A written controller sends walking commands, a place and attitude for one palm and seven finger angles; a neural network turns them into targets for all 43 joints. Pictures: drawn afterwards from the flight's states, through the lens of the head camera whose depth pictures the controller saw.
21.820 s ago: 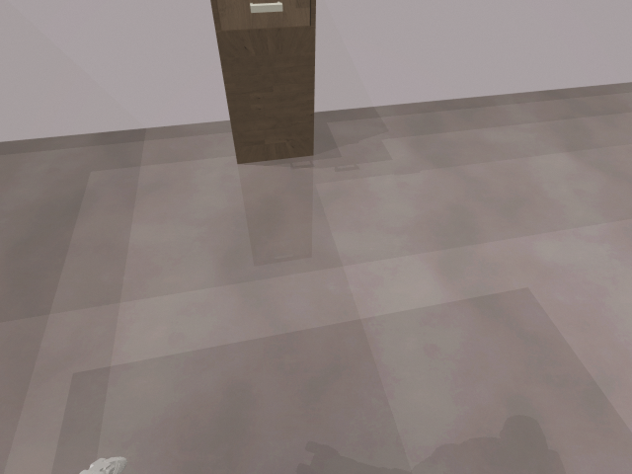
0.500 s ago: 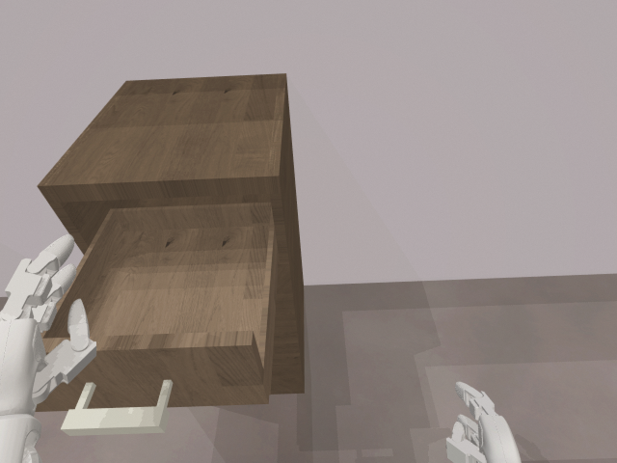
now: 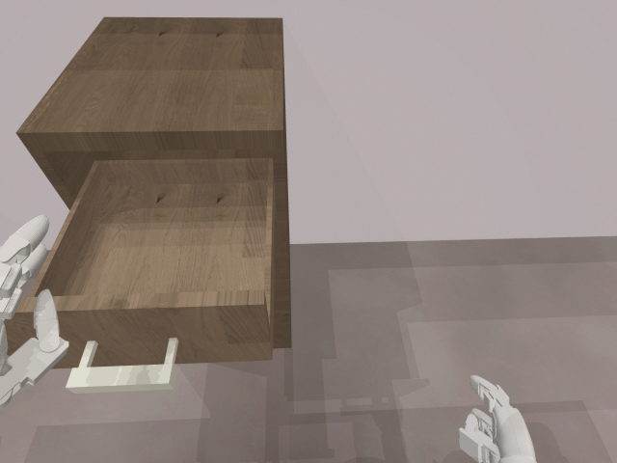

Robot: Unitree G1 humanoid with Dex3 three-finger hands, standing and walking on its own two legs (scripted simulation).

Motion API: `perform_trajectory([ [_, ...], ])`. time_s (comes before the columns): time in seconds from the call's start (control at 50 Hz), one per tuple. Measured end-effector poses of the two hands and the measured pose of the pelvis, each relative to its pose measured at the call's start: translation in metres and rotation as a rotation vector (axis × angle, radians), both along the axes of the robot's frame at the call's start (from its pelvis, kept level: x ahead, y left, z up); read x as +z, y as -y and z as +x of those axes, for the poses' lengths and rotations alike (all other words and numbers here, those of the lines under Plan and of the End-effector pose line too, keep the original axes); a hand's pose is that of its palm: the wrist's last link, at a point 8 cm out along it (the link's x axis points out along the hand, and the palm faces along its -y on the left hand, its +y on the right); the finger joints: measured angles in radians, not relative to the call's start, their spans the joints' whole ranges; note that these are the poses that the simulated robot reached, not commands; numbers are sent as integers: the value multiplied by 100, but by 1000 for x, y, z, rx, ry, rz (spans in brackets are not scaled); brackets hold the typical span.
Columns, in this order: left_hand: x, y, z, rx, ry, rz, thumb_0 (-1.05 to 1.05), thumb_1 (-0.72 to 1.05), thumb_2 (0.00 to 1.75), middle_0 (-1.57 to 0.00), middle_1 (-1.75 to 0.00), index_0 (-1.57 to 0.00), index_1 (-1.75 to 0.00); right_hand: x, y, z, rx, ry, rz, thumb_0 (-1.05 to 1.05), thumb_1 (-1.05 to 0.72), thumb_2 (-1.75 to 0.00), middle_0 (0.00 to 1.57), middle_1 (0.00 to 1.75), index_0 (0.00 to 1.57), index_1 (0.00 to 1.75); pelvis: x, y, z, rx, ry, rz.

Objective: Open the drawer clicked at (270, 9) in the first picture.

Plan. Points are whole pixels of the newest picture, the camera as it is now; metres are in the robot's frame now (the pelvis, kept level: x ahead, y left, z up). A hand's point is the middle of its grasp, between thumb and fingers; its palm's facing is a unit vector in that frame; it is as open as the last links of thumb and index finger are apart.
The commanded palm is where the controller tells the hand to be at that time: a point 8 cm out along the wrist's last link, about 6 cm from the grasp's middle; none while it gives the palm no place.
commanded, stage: step back with the hand held close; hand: left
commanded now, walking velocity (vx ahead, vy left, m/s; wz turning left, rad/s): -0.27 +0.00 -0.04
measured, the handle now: (127, 362) +0.24 +0.25 -0.02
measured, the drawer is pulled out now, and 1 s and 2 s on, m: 0.29 0.29 0.29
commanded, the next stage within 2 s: stop stepping back and stand still in 0.72 s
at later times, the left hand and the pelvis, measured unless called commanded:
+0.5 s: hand out of the picture +0.13 +0.27 +0.16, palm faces +0.36 -0.82 -0.44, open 7.4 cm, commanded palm +0.07 +0.30 +0.18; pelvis -0.06 +0.02 -0.01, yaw +0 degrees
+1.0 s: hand out of the picture +0.01 +0.23 +0.16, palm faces +0.33 -0.81 -0.48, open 7.4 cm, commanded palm -0.04 +0.27 +0.18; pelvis -0.18 -0.01 +0.00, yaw -1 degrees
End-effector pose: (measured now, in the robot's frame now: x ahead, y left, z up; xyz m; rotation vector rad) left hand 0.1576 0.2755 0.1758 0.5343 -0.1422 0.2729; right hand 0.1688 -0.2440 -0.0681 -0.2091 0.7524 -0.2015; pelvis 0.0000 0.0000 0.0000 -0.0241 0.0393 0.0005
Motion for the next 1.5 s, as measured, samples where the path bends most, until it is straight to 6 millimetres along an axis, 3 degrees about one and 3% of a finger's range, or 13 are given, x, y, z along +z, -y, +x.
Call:
perform_trajectory([
  [0.2, 6, -9, -28, -18, 72, 42, 1, 89, 90, -21, -30, -21, -30, 5, -26, -22, 61, 68, 13, 2, -91, -90, 20, 30, 20, 30, -6, -8, -32, -10, -4, -1],
  [0.36, 5, -9, -51, -20, 144, 2, 1, 89, 90, -21, -30, -21, -30, -6, -26, -48, 76, 23, -8, 2, -90, -90, 20, 30, 21, 30, -12, -12, -47, 21, 4, -21],
  [0.52, 6, -31, -63, 3, 145, 9, 1, 89, 90, -21, -30, -21, -30, -1, -36, -73, 59, -8, -37, 2, -91, -90, 20, 30, 20, 30, -7, -22, -65, 5, -5, -21],
  [0.64, 13, -14, -76, -69, 141, -1, 1, 89, 90, -21, -30, -21, -30, 4, -45, -91, 86, 36, 14, 2, -90, -90, 20, 30, 21, 30, -3, -18, -92, -40, -25, -34],
  [0.74, 13, 9, -98, -143, 115, 38, 1, 89, 90, -21, -30, -21, -30, -3, -38, -112, 100, 68, 46, 2, -90, -90, 20, 30, 21, 30, -9, -5, -125, -56, -38, -14],
  [0.84, 20, 27, -136, -175, 83, 70, 1, 89, 90, -21, -30, -21, -30, -11, -18, -149, 64, 29, 68, 2, -90, -90, 20, 30, 21, 30, -7, 6, -157, -37, -13, -24],
  [0.94, 15, 17, -170, -57, 55, 56, 1, 89, 90, -21, -30, -22, -30, -5, 4, -188, -9, -33, 27, 2, -91, -90, 20, 30, 21, 30, 1, 10, -169, -36, -15, 40],
  [1.04, -1, 1, -192, 41, 66, -11, 1, 89, 90, -21, -30, -22, -30, -3, 15, -210, -8, 1, -41, 2, -91, -90, 20, 30, 20, 30, -5, 3, -187, 12, -1, 25],
  [1.16, 7, 4, -223, 29, 89, -6, 1, 89, 90, -21, -30, -21, -30, 4, 2, -231, 28, 52, -4, 2, -91, -90, 19, 30, 20, 30, -2, 3, -216, 8, 45, 30],
  [1.28, 15, 6, -251, 44, 142, 16, 1, 89, 90, -21, -30, -21, -30, -3, -13, -249, 64, 53, 43, 2, -91, -90, 20, 30, 20, 30, -3, 7, -234, 14, 50, 13],
  [1.5, 6, 6, -257, 67, 157, -5, 1, 89, 90, -21, -30, -21, -30, -18, -13, -276, 44, 31, 58, 2, -90, -90, 20, 30, 21, 30, -10, 9, -246, 25, 78, 22],
])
